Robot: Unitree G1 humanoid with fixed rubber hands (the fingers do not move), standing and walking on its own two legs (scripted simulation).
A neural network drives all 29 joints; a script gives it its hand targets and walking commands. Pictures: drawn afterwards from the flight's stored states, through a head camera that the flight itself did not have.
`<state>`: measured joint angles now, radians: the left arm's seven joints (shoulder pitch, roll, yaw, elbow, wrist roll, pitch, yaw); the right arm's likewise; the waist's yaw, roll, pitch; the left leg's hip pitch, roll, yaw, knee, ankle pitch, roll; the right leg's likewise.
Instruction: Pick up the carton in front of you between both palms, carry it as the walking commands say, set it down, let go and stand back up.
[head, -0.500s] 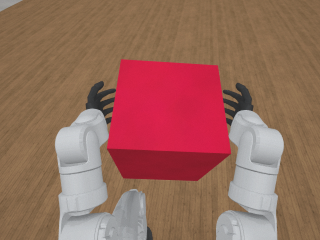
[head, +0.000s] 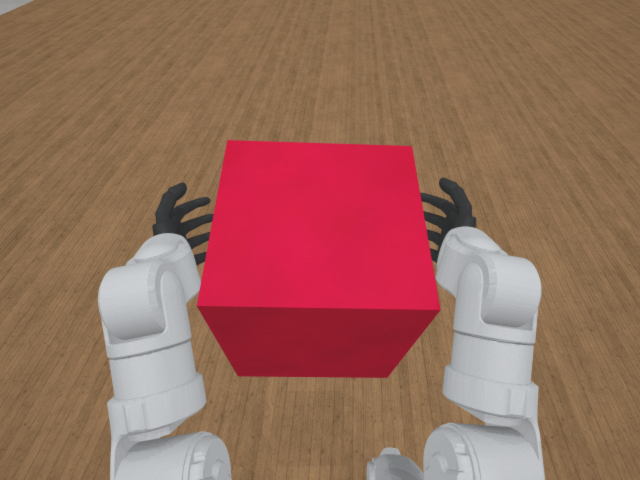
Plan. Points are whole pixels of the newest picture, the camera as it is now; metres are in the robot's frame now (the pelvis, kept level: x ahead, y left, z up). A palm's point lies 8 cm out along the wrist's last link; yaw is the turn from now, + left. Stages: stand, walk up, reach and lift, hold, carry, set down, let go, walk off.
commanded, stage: carry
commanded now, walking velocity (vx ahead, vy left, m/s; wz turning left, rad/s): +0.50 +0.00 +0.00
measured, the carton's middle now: (316, 272) +0.36 +0.00 +0.10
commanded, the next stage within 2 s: none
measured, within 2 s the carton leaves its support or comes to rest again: neither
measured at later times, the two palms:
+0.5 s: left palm (247, 162) +0.61 +0.11 +0.10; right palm (418, 165) +0.62 -0.19 +0.09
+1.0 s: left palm (240, 94) +0.85 +0.15 +0.11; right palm (380, 95) +0.84 -0.15 +0.11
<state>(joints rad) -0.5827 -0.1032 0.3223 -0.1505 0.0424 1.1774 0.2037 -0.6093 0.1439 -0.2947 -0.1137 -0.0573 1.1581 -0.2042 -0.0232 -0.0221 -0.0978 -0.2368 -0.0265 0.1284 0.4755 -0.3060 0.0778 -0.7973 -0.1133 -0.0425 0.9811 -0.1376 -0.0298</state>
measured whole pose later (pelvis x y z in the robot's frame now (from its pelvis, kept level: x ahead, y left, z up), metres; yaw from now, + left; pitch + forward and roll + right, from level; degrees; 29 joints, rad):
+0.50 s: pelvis +0.30 -0.04 +0.02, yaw +1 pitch +5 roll +2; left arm -0.33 -0.17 0.25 -0.14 0.04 1.02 0.13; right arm -0.35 0.18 -0.26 -0.13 -0.07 1.02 -0.15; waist -0.01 0.01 -0.02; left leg -0.62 0.09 0.07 0.74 -0.16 -0.03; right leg -0.14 -0.02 -0.15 0.25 -0.20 -0.05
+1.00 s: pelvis +0.63 +0.00 +0.01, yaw -1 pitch +3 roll -1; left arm 0.09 -0.14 0.03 -0.52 0.02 1.17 0.15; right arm 0.09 0.14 -0.05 -0.50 -0.01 1.14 -0.14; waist -0.02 -0.01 -0.19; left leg -0.02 0.01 0.18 0.21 -0.25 0.04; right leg -0.62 -0.12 -0.12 0.67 -0.07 0.03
